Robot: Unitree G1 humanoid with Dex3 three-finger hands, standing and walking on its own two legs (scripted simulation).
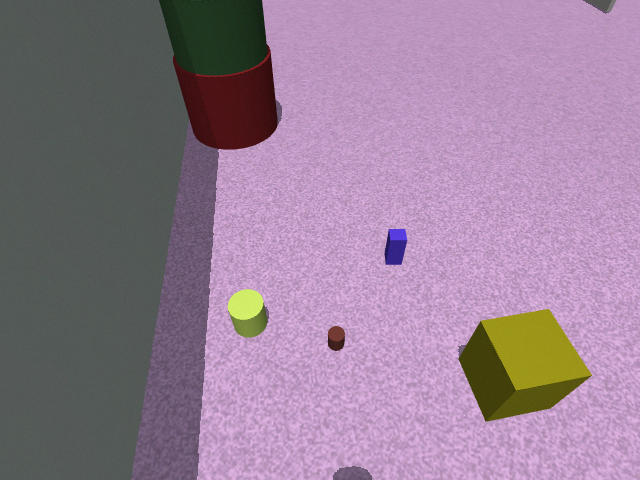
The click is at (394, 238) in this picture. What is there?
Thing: carton on end
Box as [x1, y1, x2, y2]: [385, 229, 406, 264]
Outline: 389,229 385,248 386,264 401,264 406,243 405,230
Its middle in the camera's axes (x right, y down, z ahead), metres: +0.29 +0.04 +1.54
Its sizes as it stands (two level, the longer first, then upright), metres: 0.062 0.056 0.147
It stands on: the floor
